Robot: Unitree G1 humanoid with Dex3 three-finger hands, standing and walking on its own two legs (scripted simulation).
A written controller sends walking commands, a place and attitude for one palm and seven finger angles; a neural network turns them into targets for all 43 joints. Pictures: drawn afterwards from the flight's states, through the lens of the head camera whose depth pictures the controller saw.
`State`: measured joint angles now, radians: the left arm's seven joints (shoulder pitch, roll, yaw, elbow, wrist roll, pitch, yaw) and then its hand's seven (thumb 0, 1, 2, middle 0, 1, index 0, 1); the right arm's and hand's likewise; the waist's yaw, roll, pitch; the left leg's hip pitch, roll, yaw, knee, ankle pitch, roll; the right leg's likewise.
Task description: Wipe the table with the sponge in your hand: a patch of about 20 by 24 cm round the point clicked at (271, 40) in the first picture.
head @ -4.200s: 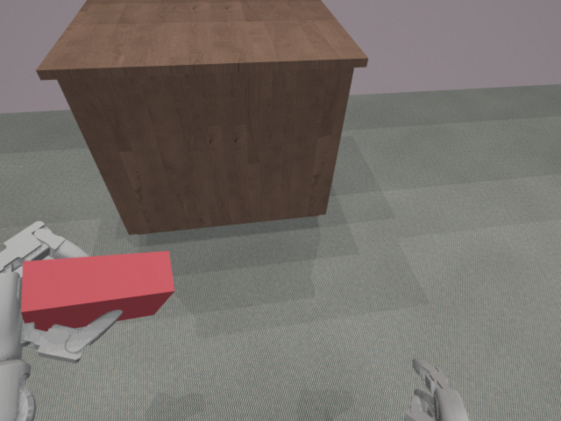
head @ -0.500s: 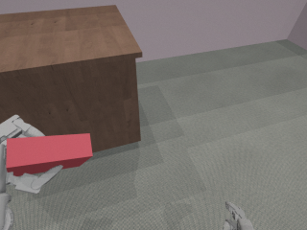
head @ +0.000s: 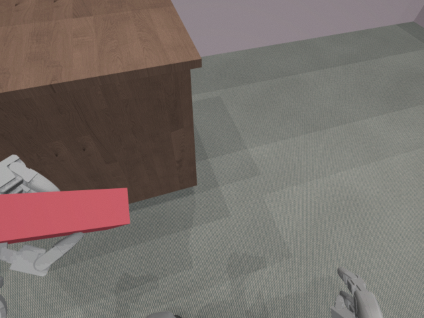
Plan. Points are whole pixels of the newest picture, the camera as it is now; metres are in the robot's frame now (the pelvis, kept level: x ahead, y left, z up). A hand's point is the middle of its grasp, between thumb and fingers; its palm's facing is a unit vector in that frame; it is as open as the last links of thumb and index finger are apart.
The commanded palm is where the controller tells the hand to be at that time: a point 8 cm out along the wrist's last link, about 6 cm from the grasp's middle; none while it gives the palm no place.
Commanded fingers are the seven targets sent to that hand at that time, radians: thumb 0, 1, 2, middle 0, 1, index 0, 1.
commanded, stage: take the last steps up to it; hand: left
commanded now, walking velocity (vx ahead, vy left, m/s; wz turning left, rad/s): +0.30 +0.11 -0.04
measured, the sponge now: (84, 214) +0.23 +0.19 +0.15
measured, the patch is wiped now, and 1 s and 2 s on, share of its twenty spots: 0.00 0.00 0.00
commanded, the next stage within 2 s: come to a stop and stand still in 1.52 s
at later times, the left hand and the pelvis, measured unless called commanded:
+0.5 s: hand (65, 147) +0.33 +0.25 +0.16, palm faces +0.41 -0.78 -0.48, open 9.2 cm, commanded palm +0.27 +0.28 +0.18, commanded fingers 0.00 0.10 1.30 -1.20 -1.60 -1.20 -1.60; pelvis +0.11 +0.01 -0.01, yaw -1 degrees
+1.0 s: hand (59, 92) +0.44 +0.30 +0.17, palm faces +0.41 -0.83 -0.38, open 9.2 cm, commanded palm +0.38 +0.33 +0.18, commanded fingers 0.00 0.10 1.30 -1.20 -1.60 -1.20 -1.60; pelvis +0.21 +0.06 +0.00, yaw -2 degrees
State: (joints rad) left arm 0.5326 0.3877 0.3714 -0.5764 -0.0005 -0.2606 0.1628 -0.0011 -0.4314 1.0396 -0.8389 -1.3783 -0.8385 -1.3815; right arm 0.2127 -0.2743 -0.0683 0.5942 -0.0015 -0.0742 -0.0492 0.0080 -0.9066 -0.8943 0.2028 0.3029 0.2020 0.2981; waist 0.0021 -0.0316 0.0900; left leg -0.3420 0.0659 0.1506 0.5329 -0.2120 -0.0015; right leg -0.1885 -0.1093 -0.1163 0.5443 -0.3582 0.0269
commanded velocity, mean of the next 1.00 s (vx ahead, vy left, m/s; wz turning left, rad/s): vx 0.29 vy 0.10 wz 0.00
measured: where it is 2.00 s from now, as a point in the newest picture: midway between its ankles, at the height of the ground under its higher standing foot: (202, 278)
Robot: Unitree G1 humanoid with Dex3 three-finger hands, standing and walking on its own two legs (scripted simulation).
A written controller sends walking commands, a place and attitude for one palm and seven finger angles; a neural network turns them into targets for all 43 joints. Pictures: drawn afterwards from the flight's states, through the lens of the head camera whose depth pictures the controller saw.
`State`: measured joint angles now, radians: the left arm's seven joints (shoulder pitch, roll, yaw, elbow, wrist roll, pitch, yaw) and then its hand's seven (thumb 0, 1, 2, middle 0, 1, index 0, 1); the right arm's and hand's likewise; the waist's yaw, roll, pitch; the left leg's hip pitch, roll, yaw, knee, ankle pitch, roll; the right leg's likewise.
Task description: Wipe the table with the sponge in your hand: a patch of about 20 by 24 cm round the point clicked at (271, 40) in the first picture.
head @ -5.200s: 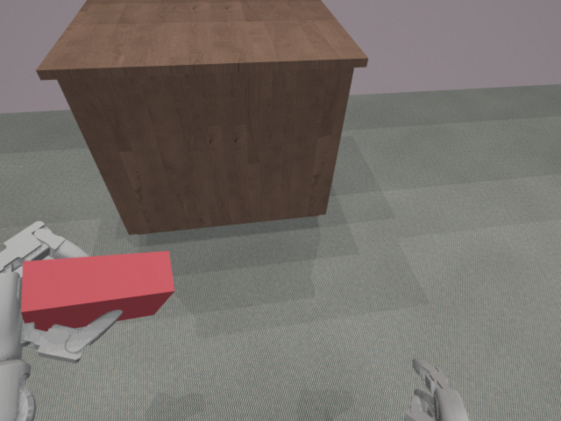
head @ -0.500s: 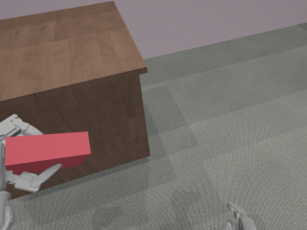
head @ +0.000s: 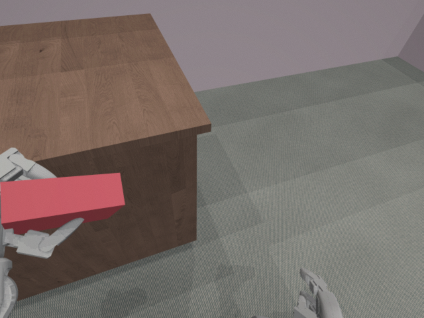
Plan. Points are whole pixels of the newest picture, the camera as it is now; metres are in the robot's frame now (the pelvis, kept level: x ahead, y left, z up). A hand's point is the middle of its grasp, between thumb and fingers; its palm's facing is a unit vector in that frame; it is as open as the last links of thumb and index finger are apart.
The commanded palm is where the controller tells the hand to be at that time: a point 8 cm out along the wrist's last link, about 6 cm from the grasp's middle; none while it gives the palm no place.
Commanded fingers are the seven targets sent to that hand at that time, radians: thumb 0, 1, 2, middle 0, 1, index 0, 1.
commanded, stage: take the last steps up to it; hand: left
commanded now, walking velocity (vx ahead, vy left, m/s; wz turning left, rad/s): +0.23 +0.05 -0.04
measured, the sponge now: (82, 201) +0.24 +0.21 +0.15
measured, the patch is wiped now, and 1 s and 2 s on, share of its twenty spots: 0.00 0.00 0.00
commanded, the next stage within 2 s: come to a stop and stand still in 0.52 s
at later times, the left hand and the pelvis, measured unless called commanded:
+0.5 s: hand (97, 165) +0.29 +0.20 +0.17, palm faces +0.34 -0.81 -0.49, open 9.2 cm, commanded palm +0.23 +0.26 +0.18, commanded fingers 0.00 0.10 1.30 -1.20 -1.60 -1.20 -1.60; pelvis +0.08 -0.02 +0.01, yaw +1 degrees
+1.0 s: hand (80, 130) +0.34 +0.24 +0.19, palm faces +0.43 -0.73 -0.53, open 9.2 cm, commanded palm +0.26 +0.25 +0.18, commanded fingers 0.00 0.10 1.30 -1.20 -1.60 -1.20 -1.60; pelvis +0.10 -0.03 +0.00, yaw +0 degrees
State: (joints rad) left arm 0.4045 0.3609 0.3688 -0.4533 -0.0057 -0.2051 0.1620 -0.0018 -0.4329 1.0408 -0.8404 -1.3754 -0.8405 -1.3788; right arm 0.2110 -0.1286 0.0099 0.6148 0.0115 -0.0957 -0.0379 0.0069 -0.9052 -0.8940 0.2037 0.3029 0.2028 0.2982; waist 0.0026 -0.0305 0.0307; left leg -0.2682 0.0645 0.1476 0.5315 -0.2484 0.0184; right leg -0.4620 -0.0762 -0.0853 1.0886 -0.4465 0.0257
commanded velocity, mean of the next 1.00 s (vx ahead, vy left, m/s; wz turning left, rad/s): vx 0.08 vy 0.02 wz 0.01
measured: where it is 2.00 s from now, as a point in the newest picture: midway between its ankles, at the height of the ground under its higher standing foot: outside the picture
